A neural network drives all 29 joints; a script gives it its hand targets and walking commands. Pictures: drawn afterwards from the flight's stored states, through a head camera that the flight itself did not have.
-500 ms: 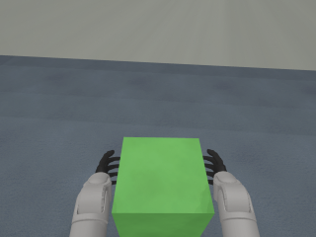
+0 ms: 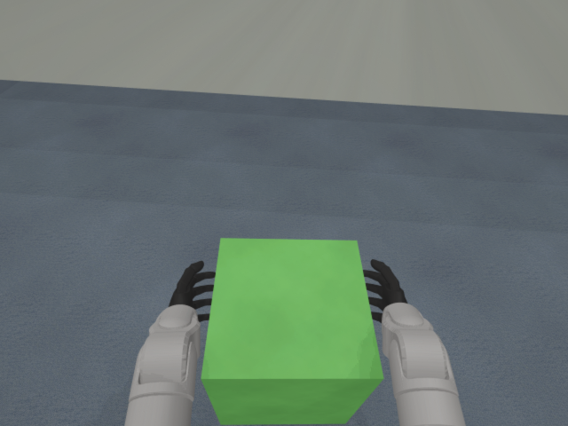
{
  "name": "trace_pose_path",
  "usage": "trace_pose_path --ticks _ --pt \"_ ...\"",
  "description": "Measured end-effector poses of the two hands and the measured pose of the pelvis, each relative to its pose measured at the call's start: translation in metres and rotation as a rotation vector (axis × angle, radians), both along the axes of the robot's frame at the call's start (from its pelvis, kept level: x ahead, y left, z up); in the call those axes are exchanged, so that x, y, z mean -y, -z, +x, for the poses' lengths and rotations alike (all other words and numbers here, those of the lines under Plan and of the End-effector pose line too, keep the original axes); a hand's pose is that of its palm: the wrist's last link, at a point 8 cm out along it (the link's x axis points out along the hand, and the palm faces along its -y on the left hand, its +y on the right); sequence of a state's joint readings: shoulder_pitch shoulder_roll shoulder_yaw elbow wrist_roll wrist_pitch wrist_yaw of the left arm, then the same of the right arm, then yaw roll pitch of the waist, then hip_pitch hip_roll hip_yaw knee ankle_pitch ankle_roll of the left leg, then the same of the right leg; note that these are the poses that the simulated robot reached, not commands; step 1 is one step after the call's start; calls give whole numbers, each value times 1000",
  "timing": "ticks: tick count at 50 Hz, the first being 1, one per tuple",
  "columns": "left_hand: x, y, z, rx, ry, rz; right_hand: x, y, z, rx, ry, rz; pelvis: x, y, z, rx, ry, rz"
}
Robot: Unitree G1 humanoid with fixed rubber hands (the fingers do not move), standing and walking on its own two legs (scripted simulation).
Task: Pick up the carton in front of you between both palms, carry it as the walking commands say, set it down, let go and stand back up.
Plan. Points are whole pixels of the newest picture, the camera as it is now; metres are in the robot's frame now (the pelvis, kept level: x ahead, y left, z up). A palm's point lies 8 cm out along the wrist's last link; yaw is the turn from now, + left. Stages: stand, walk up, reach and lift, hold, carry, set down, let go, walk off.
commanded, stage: hold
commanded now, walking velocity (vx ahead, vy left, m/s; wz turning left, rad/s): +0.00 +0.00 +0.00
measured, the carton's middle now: (286, 336) +0.29 +0.00 -0.05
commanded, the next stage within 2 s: set down in 0.66 s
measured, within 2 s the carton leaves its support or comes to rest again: neither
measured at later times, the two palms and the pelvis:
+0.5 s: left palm (187, 321) +0.26 +0.14 +0.04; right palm (411, 337) +0.24 -0.16 +0.05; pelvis -0.04 +0.01 +0.00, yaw -5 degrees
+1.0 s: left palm (200, 298) +0.32 +0.14 +0.01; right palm (396, 314) +0.29 -0.16 +0.02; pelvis -0.02 +0.02 -0.01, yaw -6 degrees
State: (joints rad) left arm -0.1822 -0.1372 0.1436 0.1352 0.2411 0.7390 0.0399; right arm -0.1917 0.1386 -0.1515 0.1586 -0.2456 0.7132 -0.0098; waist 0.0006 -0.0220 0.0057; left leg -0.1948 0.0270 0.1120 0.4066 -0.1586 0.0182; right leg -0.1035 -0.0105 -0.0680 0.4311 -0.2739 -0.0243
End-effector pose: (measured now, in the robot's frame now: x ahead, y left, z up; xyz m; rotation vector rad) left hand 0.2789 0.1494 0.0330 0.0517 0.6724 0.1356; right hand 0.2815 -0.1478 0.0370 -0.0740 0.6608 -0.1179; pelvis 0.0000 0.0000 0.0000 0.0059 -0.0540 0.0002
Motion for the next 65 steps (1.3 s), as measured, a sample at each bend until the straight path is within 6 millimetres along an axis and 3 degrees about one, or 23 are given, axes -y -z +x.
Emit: trace_pose_path --ticks 10,18,27,36,44,48,52,59,65 --pt "12 -4 -12 9 48 4 11 -4 -25 9 50 4 -2 -1 -18 77 33 -4" --pt "9 -8 -20 17 56 -6 9 -8 -37 17 62 9 -7 1 -32 107 59 -7" --pt "12 -12 -15 30 97 -34 12 -12 -46 32 114 18 -17 3 -37 120 98 -12" --pt "13 -16 -1 30 112 -39 12 -16 -39 33 141 23 -23 3 -28 120 114 -9" --pt "13 -8 19 14 84 -53 11 -9 -16 17 149 35 -22 4 -19 95 116 -5" --pt "14 10 33 -4 72 -64 12 6 -1 1 157 44 -20 7 -18 51 114 -4" --pt "13 39 44 -20 81 -47 11 34 12 -16 146 29 -17 13 -20 -36 108 -2" --pt "9 117 51 -22 93 -30 7 110 21 -21 136 22 -12 32 -30 -260 94 -1" --pt "5 176 59 8 104 -38 3 170 22 11 162 44 -10 62 -40 -451 95 2"
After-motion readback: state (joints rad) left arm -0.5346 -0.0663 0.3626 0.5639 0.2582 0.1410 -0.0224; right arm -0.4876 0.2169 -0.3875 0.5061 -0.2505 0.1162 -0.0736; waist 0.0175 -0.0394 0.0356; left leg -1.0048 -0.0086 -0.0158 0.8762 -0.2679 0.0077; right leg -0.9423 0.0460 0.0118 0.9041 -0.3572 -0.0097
